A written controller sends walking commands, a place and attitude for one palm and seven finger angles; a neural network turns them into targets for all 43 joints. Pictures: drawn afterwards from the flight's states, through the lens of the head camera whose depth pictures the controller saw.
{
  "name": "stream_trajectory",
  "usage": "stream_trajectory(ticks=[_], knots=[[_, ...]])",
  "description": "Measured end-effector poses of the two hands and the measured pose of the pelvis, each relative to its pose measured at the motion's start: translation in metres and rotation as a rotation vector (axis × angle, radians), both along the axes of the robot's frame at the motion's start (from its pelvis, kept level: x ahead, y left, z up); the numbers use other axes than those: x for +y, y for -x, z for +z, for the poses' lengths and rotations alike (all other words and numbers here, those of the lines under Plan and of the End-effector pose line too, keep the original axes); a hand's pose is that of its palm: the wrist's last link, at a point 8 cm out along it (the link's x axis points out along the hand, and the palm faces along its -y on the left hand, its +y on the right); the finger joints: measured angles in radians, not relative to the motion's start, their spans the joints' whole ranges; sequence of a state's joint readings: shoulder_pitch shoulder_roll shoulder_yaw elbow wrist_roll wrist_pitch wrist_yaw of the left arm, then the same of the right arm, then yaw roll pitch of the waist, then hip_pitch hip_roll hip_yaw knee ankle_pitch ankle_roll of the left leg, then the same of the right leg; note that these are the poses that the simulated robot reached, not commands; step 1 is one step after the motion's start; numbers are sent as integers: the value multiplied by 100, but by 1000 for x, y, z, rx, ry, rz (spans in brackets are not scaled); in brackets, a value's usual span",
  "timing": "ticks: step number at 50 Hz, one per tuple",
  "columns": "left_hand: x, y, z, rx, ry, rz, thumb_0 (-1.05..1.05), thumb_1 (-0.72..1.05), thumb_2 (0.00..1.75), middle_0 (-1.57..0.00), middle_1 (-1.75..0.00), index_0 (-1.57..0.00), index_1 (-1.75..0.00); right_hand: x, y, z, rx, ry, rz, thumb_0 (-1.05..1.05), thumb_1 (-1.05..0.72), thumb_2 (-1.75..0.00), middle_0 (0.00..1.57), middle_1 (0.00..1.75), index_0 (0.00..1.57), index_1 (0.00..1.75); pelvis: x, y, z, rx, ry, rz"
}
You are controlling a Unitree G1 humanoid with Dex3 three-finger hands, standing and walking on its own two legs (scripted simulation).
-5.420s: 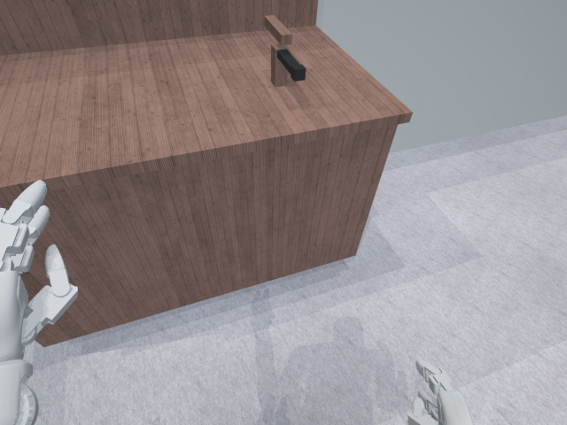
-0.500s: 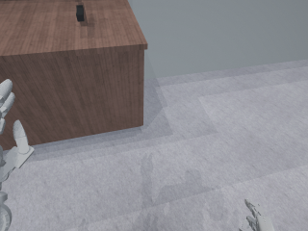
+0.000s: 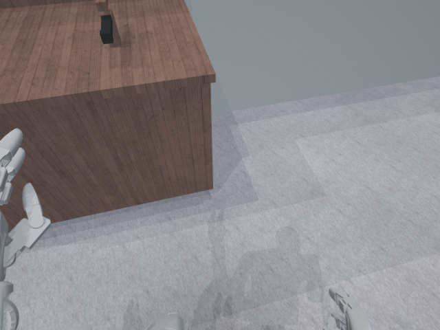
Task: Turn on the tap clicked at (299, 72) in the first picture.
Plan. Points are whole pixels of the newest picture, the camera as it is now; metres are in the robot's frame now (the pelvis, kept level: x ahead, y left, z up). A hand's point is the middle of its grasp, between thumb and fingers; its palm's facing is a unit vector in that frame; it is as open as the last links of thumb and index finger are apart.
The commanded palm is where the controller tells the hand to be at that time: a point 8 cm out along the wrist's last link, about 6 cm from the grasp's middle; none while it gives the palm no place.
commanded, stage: take the last steps up to it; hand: left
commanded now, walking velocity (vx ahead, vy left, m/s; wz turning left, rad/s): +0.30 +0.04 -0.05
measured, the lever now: (106, 36) +0.80 +0.38 +0.10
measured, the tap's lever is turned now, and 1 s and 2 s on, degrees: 0 0 0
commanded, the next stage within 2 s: come to a stop and stand still in 1.34 s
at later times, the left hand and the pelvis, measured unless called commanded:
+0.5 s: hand (92, 139) +0.35 +0.23 +0.17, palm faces +0.39 -0.79 -0.47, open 7.4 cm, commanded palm +0.29 +0.27 +0.18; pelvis +0.13 +0.00 -0.02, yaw -1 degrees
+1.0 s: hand (110, 81) +0.48 +0.24 +0.18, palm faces +0.37 -0.85 -0.38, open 7.4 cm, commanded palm +0.42 +0.28 +0.18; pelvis +0.25 +0.01 +0.00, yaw -3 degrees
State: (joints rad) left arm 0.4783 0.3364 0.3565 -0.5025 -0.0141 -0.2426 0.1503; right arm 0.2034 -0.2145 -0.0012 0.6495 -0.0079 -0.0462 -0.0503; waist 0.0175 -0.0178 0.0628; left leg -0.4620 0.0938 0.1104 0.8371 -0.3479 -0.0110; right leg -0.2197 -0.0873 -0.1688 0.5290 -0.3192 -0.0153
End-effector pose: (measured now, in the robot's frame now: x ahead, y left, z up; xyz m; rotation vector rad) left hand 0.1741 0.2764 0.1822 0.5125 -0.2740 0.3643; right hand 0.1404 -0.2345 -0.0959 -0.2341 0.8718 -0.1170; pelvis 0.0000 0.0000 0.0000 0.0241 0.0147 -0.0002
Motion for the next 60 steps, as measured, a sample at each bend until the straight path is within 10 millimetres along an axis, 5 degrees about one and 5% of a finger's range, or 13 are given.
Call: stream_trajectory(ticks=[5, 10, 18, 26, 36, 45, 52, 60], knots=[[17, -32, 3, -94, -7, -43, 1, 89, 90, -21, -30, -22, -30, 0, -40, 12, -85, 90, -29, 1, -90, -90, 20, 30, 20, 30, 23, -31, -12, -14, 9, -16], [31, -73, 8, -116, -25, -61, 1, 89, 90, -21, -30, -21, -30, 24, -73, 19, -148, 26, -62, 1, -90, -90, 19, 30, 19, 30, 29, -51, -9, -13, 17, -24], [6, -107, 21, -36, -59, -105, 1, 89, 90, -21, -30, -21, -30, 51, -100, 12, -136, -106, -46, 1, -90, -90, 20, 30, 20, 30, 19, -94, 2, 8, 35, -50], [-9, -144, 1, -10, -41, -14, 1, 89, 90, -21, -30, -22, -30, 18, -131, -29, -22, -98, -14, 1, -90, -90, 20, 30, 20, 30, -4, -131, -16, -24, 18, -24], [-12, -185, 9, -11, -24, -58, 1, 89, 90, -21, -30, -22, -30, -24, -180, 14, -52, 50, -48, 1, -90, -90, 20, 30, 20, 30, -3, -178, 2, -3, -3, -18], [16, -245, 6, -136, 16, -54, 1, 89, 90, -21, -30, -22, -30, 5, -239, 22, -165, 41, -73, 1, -90, -90, 19, 30, 19, 30, 16, -225, -10, -25, 10, -34], [-6, -271, 17, -68, -12, -102, 1, 89, 90, -21, -30, -21, -30, 38, -263, 18, -153, -97, -43, 1, -90, -90, 20, 30, 20, 30, 7, -255, 1, 2, 32, -53], [-29, -300, 7, -24, -73, -30, 1, 89, 90, -21, -30, -22, -30, 10, -286, -23, -67, -124, -19, 1, -90, -90, 20, 30, 20, 30, -23, -288, -15, -25, 25, -32]])
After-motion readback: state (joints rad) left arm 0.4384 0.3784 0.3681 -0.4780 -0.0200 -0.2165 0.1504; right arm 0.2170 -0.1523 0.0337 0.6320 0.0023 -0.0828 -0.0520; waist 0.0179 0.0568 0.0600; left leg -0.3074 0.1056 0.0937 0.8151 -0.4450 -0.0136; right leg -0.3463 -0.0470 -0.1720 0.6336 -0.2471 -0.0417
